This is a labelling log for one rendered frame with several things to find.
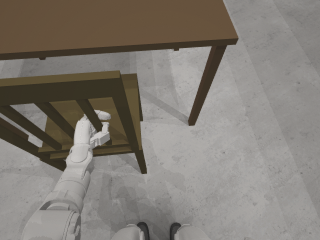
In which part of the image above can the left robot shin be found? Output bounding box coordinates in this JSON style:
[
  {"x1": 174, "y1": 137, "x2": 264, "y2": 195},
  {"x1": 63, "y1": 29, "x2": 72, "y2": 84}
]
[{"x1": 126, "y1": 224, "x2": 140, "y2": 230}]

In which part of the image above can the left robot upper arm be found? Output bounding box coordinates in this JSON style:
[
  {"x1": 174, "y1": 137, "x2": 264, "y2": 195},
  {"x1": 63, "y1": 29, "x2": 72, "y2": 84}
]
[{"x1": 23, "y1": 210, "x2": 81, "y2": 240}]

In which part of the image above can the table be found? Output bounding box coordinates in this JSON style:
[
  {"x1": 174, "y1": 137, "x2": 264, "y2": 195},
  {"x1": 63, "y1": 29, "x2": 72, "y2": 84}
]
[{"x1": 0, "y1": 0, "x2": 239, "y2": 141}]

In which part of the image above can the robot left thigh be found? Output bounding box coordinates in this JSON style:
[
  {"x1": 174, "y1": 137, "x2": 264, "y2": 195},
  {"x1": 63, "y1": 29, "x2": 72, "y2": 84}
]
[{"x1": 111, "y1": 227, "x2": 145, "y2": 240}]

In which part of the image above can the chair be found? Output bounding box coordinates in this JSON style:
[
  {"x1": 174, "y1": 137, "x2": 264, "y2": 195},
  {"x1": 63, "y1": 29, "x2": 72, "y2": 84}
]
[{"x1": 0, "y1": 70, "x2": 147, "y2": 174}]

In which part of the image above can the robot left hand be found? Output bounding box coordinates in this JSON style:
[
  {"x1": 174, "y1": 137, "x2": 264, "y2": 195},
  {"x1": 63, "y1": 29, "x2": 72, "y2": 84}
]
[{"x1": 73, "y1": 110, "x2": 111, "y2": 149}]

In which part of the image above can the left robot forearm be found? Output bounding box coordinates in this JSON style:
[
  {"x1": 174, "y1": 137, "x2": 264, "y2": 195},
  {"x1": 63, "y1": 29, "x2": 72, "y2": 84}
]
[{"x1": 20, "y1": 143, "x2": 94, "y2": 240}]

